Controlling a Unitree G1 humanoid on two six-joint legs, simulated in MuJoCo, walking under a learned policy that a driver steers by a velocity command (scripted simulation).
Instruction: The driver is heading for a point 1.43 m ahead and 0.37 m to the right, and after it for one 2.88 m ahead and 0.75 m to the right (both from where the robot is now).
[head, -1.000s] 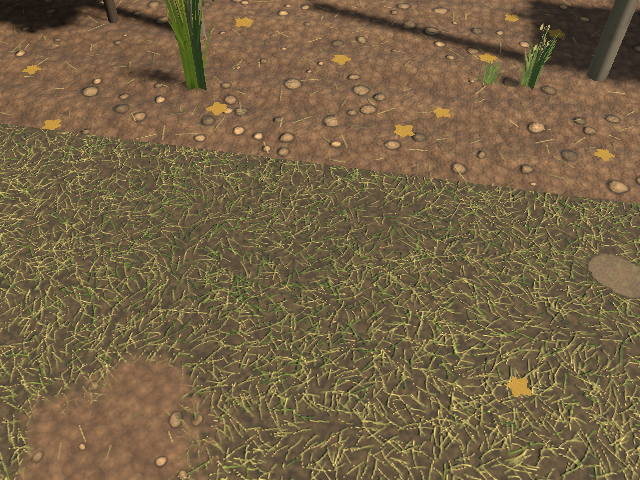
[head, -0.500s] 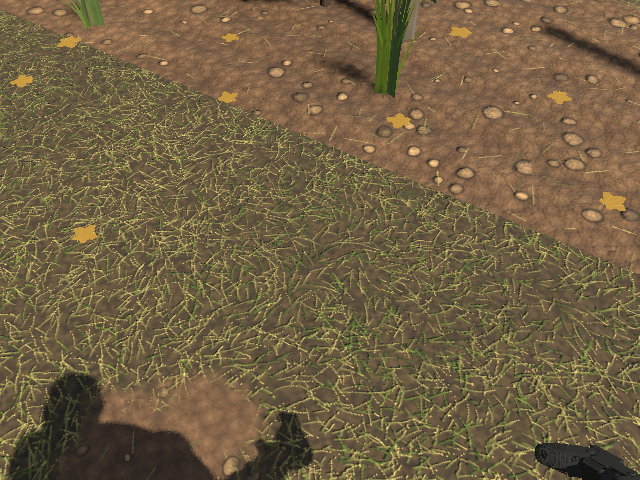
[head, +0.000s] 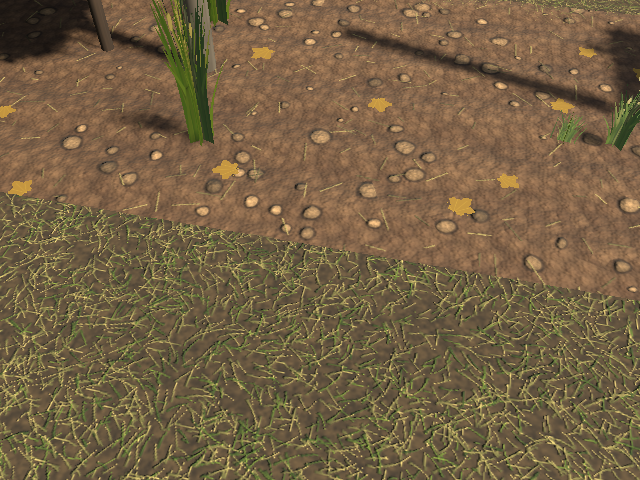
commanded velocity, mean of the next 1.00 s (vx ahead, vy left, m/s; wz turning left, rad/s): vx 0.50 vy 0.00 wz -0.42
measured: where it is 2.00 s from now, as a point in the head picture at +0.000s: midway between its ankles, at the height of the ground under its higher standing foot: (465, 265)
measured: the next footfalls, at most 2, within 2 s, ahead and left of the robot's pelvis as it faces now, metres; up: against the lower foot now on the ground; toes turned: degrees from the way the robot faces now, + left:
right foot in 0.18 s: +0.25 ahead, -0.15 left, +0.00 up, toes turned -9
left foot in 0.66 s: +0.56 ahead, -0.04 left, +0.00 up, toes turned -24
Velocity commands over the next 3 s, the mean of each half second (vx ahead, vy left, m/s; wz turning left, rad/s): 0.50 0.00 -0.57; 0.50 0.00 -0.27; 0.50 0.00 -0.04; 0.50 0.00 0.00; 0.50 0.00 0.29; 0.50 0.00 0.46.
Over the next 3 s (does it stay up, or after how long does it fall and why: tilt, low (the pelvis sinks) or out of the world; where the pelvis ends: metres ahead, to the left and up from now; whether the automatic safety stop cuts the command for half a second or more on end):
stays up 1.53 -0.48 0.00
